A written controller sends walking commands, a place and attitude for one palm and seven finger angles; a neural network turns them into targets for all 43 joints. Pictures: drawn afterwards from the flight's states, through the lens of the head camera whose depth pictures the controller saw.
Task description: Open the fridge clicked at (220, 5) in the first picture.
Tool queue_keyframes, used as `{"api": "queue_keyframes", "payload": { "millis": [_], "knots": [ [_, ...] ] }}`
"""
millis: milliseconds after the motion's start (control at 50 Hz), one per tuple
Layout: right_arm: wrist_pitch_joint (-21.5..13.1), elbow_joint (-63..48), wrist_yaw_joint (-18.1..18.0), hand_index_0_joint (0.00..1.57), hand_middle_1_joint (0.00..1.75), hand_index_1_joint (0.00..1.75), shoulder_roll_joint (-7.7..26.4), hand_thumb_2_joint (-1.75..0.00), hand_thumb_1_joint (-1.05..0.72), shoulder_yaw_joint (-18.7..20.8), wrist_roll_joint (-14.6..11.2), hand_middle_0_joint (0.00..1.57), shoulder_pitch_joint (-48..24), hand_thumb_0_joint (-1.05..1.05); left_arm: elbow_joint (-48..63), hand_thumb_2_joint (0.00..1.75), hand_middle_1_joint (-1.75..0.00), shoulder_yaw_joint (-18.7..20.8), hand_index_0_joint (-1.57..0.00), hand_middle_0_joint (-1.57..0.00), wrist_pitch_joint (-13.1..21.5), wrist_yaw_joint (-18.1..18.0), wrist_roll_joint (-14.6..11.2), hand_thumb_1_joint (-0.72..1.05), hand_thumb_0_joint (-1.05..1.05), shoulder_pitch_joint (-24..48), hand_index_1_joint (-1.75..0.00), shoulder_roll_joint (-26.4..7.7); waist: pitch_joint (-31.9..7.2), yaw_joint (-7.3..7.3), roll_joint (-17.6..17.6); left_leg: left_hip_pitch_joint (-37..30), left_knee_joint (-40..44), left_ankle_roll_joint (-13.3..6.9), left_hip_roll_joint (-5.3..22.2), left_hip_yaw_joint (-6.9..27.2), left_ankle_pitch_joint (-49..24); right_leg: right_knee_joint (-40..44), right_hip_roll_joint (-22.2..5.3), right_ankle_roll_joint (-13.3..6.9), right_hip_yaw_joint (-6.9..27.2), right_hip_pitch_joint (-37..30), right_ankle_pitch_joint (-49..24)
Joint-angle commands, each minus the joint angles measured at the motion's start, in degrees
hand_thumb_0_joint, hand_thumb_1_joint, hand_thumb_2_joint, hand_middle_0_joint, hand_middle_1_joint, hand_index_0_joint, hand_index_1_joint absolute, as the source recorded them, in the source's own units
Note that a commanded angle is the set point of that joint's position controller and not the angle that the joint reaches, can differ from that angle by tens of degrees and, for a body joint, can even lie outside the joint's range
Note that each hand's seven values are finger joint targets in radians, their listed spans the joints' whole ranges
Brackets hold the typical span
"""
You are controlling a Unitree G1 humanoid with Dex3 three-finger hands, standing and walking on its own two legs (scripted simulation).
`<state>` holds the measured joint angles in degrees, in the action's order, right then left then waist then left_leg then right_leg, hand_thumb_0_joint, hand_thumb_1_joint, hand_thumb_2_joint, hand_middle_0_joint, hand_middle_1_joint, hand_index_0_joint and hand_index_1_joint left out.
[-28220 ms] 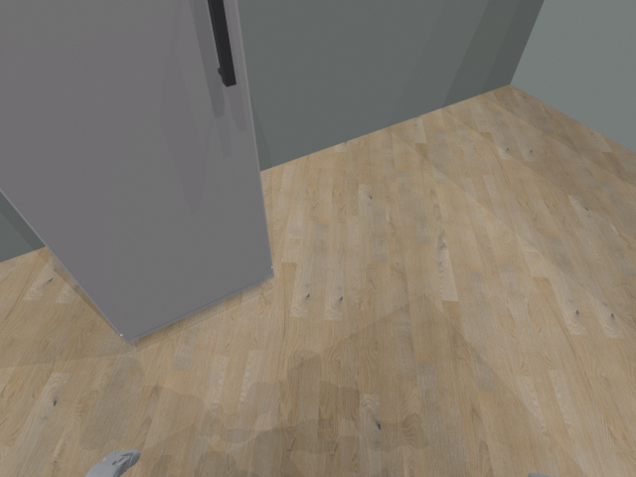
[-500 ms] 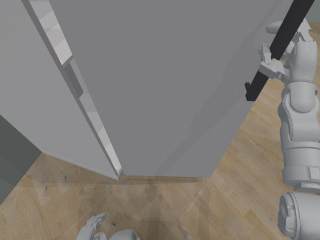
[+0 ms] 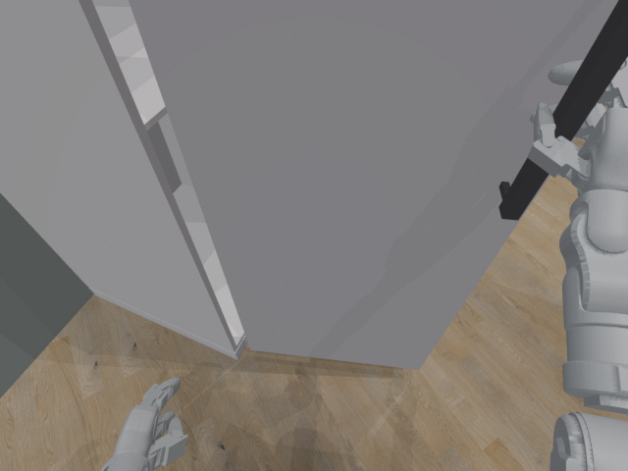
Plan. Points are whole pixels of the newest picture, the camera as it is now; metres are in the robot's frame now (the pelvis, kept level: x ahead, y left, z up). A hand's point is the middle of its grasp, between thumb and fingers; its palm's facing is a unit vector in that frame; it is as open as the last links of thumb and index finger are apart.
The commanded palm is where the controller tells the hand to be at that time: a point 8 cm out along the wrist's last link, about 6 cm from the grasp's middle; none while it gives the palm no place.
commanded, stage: stop walking and hold the door back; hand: right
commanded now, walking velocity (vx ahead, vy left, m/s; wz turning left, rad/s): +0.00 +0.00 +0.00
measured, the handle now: (558, 113) +0.45 -0.23 +0.23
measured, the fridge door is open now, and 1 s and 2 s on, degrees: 73 72 72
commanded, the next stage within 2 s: loosen the grip on the handle in 0.10 s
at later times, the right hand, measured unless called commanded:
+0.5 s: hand (549, 145) +0.41 -0.21 +0.22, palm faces +0.30 +0.94 -0.17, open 10.7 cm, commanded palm +0.37 -0.25 +0.22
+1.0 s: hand (546, 141) +0.41 -0.21 +0.22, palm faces +0.26 +0.95 -0.18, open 14.8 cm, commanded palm +0.37 -0.27 +0.23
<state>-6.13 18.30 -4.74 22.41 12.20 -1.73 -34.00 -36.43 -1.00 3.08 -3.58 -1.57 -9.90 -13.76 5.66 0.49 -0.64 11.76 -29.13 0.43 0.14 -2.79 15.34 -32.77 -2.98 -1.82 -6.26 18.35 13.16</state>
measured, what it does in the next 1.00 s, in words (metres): stands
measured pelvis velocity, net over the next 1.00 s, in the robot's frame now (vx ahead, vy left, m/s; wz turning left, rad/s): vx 0.02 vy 0.02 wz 0.00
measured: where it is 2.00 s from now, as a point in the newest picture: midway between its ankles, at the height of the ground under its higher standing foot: outside the picture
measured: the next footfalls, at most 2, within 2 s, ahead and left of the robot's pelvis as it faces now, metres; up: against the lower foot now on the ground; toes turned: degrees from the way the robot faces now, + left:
none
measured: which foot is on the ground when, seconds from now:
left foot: down 0.00-1.00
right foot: down 0.00-1.00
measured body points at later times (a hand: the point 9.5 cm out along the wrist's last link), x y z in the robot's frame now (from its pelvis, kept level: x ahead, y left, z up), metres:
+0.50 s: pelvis -0.02 +0.01 +0.00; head -0.02 +0.01 +0.45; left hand +0.09 +0.28 -0.09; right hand +0.38 -0.26 +0.23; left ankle -0.01 +0.12 -0.73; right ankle +0.05 -0.10 -0.73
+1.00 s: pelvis +0.02 +0.02 +0.00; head +0.03 +0.03 +0.45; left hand +0.17 +0.26 -0.10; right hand +0.39 -0.26 +0.23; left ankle -0.01 +0.12 -0.73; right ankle +0.05 -0.10 -0.73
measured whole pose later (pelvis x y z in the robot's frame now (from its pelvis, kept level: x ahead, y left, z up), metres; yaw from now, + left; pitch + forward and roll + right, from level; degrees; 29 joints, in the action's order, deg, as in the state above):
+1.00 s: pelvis +0.02 +0.02 +0.00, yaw +0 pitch +3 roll +0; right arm -9.7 24.2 2.5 23.5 17.4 -4.1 -30.9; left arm -38.2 -1.6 5.5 -3.6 -1.7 -12.8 -13.5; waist -2.1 0.3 -0.9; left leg 16.5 -31.8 -1.4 -0.4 -2.9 18.5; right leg -31.5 -2.9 -0.3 -5.2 21.4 13.2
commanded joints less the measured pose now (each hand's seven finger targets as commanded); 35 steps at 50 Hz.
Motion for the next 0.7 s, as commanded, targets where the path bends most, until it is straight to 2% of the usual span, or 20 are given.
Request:
{"api": "queue_keyframes", "payload": {
  "millis": [0, 40, 60, 160, 180, 200, 220, 240, 260, 280, 300, 320, 360, 380, 420, 460, 540, 580, 640, 680],
  "knots": [
    [-4.67, -12.65, 0.00, 0.45, 1.40, 1.40, 11.99, -0.90, -0.90, 3.62, -0.28, 0.45, -20.81, 0.00, 6.50, 0.90, -0.30, 2.20, -0.20, -0.20, 1.73, -1.05, 0.09, 0.90, 0.00, 2.10, -0.30, -7.41, -24.14, 0.54, 0.66, -7.97, 4.45, -2.12, 9.15, 7.79, -23.15, 0.84, -4.57, 1.75, 5.52, -8.44, -15.45],
    [-3.85, -8.98, -0.21, 0.45, 1.40, 1.40, 11.73, -0.90, -0.90, 3.32, -1.05, 0.45, -22.95, 0.00, 5.77, 0.90, -0.30, 2.35, -0.20, -0.20, 1.60, -1.31, -0.27, 0.90, 0.00, 1.72, -0.30, -7.34, -22.03, 0.04, 6.76, -4.15, 5.36, -1.97, 9.18, 7.87, -15.14, 1.70, -3.45, 2.00, 5.79, -7.92, -8.22],
    [-3.51, -7.59, -0.45, 0.45, 1.40, 1.40, 12.16, -0.90, -0.90, 3.30, -1.33, 0.45, -23.26, 0.00, 5.13, 0.90, -0.30, 2.33, -0.20, -0.20, 1.43, -1.73, -0.25, 0.90, 0.00, 1.95, -0.30, -7.55, -20.90, 0.21, 6.77, -2.27, 5.81, -1.80, 9.12, 8.08, -15.02, 2.18, -3.74, 1.63, 5.98, -9.15, -8.70],
    [-4.11, -1.06, -0.41, 0.45, 1.40, 1.40, 11.74, -0.90, -0.90, 1.63, -0.89, 0.45, -29.13, 0.00, 3.43, 0.90, -0.30, 1.87, -0.20, -0.20, 1.30, -2.42, -0.02, 0.90, 0.00, 1.25, -0.30, -8.00, -21.86, -0.06, -0.60, 0.56, 4.46, 0.64, 4.70, 4.02, -9.43, 5.79, -6.69, -0.31, 8.69, -12.96, -14.02],
    [-4.93, -2.10, 0.70, 0.45, 1.40, 1.40, 42.12, -0.90, -0.90, 23.48, 6.71, 0.45, -62.98, 0.00, 5.06, 0.90, -0.30, 6.11, -0.20, -0.20, 3.68, -0.13, 0.62, 0.90, 0.00, 0.73, -0.30, -8.52, -15.24, -2.90, 12.12, 1.84, 10.18, -0.22, 5.74, 9.99, -20.04, 1.35, -3.88, -1.43, 5.51, -8.21, -12.98],
    [-0.02, 18.37, 3.73, 0.45, 1.40, 1.40, 14.51, -0.84, -0.78, 6.07, 6.95, 0.45, -46.65, 0.00, 2.62, 0.90, -0.30, 3.13, -0.20, -0.20, 6.90, 0.41, 2.00, 0.90, 0.00, -1.78, -0.30, -7.20, -32.03, 4.50, 11.31, -0.17, -1.74, -3.73, 0.00, 0.44, -28.29, 8.19, 2.33, 0.35, 4.55, -10.91, -22.65],
    [-0.86, 9.69, 4.09, 0.45, 1.40, 1.40, 12.07, -0.78, -0.66, 9.09, 3.65, 0.45, -36.28, 0.00, 2.18, 0.90, -0.30, 4.48, -0.20, -0.20, 6.71, 0.32, -0.43, 0.90, 0.00, -4.45, -0.30, -8.54, -34.13, 1.76, 6.39, 3.69, -2.01, -2.58, -0.51, -1.51, -22.76, 4.52, 0.87, 1.22, 6.22, -17.38, -27.81],
    [-1.83, 4.72, 5.31, 0.45, 1.40, 1.40, 8.58, -0.73, -0.54, 6.98, 2.22, 0.45, -30.93, 0.00, 2.80, 0.90, -0.30, 4.24, -0.20, -0.20, 5.66, 0.38, -0.10, 0.90, 0.00, -3.66, -0.30, -8.25, -38.46, -0.14, 0.61, 4.90, -1.25, -1.90, -0.75, -1.06, -18.40, 4.70, 0.09, 2.46, 7.55, -22.19, -29.35],
    [-2.68, 6.82, 5.51, 0.45, 1.40, 1.40, 9.66, -0.67, -0.42, 8.40, 1.33, 0.45, -27.57, 0.00, 2.59, 0.90, -0.30, 3.88, -0.20, -0.20, 5.53, 0.27, -0.07, 0.90, 0.00, -2.78, -0.30, -8.20, -35.48, -1.75, -13.73, 6.88, 0.61, -2.42, 0.08, -0.10, -13.38, 4.30, 0.47, 3.34, 6.89, -25.96, -27.33],
    [-3.93, 4.08, 4.89, 0.45, 1.40, 1.40, 13.44, -0.61, -0.30, 10.57, 0.36, 0.45, -28.38, 0.00, 2.88, 0.90, -0.30, 3.53, -0.20, -0.20, 5.72, 0.33, 0.75, 0.90, 0.00, -2.70, -0.30, -8.34, -32.99, -2.01, -14.55, 7.33, 2.01, -2.68, -0.13, -0.07, -9.42, 5.27, 0.72, 3.64, 7.28, -24.36, -18.38],
    [-4.97, 3.61, 4.46, 0.45, 1.40, 1.40, 9.22, -0.55, -0.17, 5.12, 1.08, 0.45, -29.67, 0.00, 3.91, 0.90, -0.30, 2.75, -0.20, -0.20, 6.03, 0.60, 0.80, 0.90, 0.00, -1.19, -0.30, -7.24, -26.60, -0.66, -13.06, 9.28, 2.71, -2.75, -0.26, 0.12, -5.97, 6.31, 0.76, 2.98, 7.11, -19.86, -10.11],
    [-6.25, 4.93, 3.85, 0.45, 1.40, 1.40, 8.21, -0.49, -0.05, 3.81, 1.73, 0.45, -29.24, 0.00, 4.08, 0.90, -0.30, 2.71, -0.20, -0.20, 6.18, 0.70, 0.41, 0.90, 0.00, -1.69, -0.30, -7.28, -22.30, 0.26, -8.24, 10.65, 3.36, -2.75, -0.47, 0.24, -2.99, 7.15, 0.58, 2.08, 7.42, -15.93, -3.55],
    [-9.36, 6.98, 2.65, 0.45, 1.40, 1.40, 11.29, -0.37, 0.19, 6.46, 1.42, 0.45, -26.58, 0.00, 4.89, 0.90, -0.30, 2.69, -0.20, -0.20, 6.26, 0.71, 0.42, 0.90, 0.00, -1.74, -0.30, -8.33, -15.65, 0.76, 4.37, 9.79, 4.82, -2.26, -0.62, 0.25, 1.61, 7.99, 0.36, 0.64, 7.12, -7.74, 3.51],
    [-11.08, 7.08, 2.35, 0.45, 1.40, 1.40, 13.27, -0.32, 0.31, 7.45, 1.63, 0.45, -25.92, 0.00, 5.67, 0.90, -0.30, 2.64, -0.20, -0.20, 6.31, 0.68, 0.26, 0.90, 0.00, -1.18, -0.30, -8.88, -14.47, 0.66, 6.83, 10.22, 5.04, -1.89, -0.67, 0.99, 4.50, 8.11, 0.55, 0.16, 6.23, -5.71, 5.48],
    [-14.19, 5.06, 2.10, 0.42, 1.37, 1.37, 14.31, -0.20, 0.55, 7.05, 1.98, 0.42, -28.04, 0.00, 6.11, 0.90, -0.30, 2.98, -0.20, -0.20, 6.47, 0.50, 0.32, 0.90, 0.00, -0.55, -0.30, -9.12, -15.99, 0.83, 7.25, 10.65, 4.65, -1.67, -0.76, 1.92, 7.71, 7.69, 1.03, -0.25, 5.35, -5.57, 7.06],
    [-15.25, 3.95, 2.19, 0.40, 1.33, 1.33, 16.57, -0.20, 0.55, 8.12, 1.88, 0.40, -28.34, 0.00, 6.17, 0.90, -0.30, 3.14, -0.20, -0.20, 6.29, 0.32, 0.23, 0.90, 0.00, -0.49, -0.30, -9.44, -17.68, 0.20, 3.41, 9.98, 4.54, -1.83, -0.41, 2.81, 8.54, 7.05, 1.46, -0.33, 4.71, -5.64, 7.94],
    [-13.21, 3.35, 3.35, 0.34, 1.27, 1.27, 15.79, -0.20, 0.55, 4.98, 1.61, 0.34, -31.20, 0.00, 5.05, 0.90, -0.30, 3.03, -0.20, -0.20, 6.41, -0.27, -0.41, 0.90, 0.00, -1.08, -0.30, -9.22, -18.45, 1.49, -3.32, 10.58, 5.56, -1.72, -0.40, 3.95, 9.62, 6.20, 2.37, -0.31, 3.84, -6.33, 9.03],
    [-11.81, 0.89, 3.53, 0.32, 1.23, 1.23, 18.99, -0.20, 0.55, 8.25, 0.64, 0.32, -29.07, 0.00, 4.70, 0.90, -0.30, 3.33, -0.20, -0.20, 6.46, -0.60, -0.45, 0.90, 0.00, -1.59, -0.30, -9.47, -20.53, 0.32, -3.90, 8.12, 6.47, -1.81, -0.14, 4.84, 8.06, 5.70, 2.44, -0.54, 3.64, -6.31, 6.46],
    [-9.74, 1.25, 4.34, 0.28, 1.18, 1.18, 14.64, -0.20, 0.55, 5.07, -1.21, 0.28, -28.00, 0.00, 3.76, 0.90, -0.30, 2.92, -0.20, -0.20, 6.78, -1.15, -0.60, 0.90, 0.00, -1.90, -0.30, -8.97, -19.00, 1.33, -1.50, 8.69, 6.99, -1.39, -0.21, 4.53, 5.59, 5.17, 2.52, -0.63, 3.73, -6.51, 4.11],
    [-9.20, 1.54, 4.65, 0.25, 1.15, 1.15, 15.33, -0.20, 0.55, 6.53, -2.34, 0.25, -25.96, 0.00, 3.26, 0.90, -0.30, 2.95, -0.20, -0.20, 6.86, -1.29, -0.60, 0.90, 0.00, -2.43, -0.30, -9.45, -18.84, 0.98, 0.37, 7.92, 7.00, -1.23, -0.22, 4.35, 3.18, 4.92, 2.30, -0.76, 3.97, -6.10, 1.87]
  ]
}}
